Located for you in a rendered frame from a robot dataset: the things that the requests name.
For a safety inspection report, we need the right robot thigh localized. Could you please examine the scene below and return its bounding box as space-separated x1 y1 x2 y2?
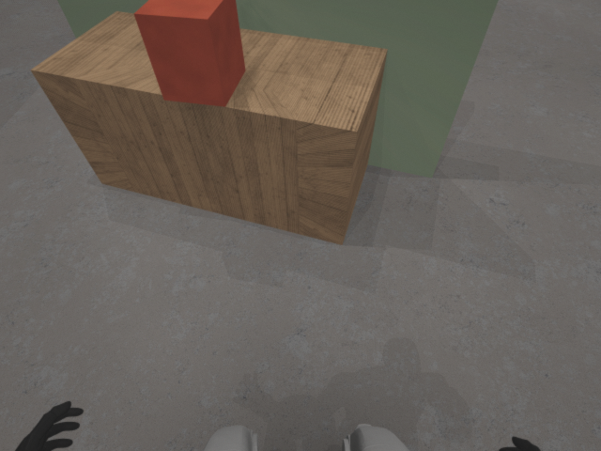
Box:
342 427 409 451

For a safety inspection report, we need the left robot thigh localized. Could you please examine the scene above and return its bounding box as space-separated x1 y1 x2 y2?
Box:
203 426 259 451

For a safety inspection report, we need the pedestal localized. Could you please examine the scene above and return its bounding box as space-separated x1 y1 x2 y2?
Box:
31 11 388 245

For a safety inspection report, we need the carton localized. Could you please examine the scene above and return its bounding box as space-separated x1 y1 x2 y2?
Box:
134 0 245 107

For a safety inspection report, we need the robot left hand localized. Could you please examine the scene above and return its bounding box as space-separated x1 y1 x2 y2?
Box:
15 401 84 451

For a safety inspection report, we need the robot thigh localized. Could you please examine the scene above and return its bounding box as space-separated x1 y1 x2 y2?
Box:
203 426 259 451
342 427 409 451

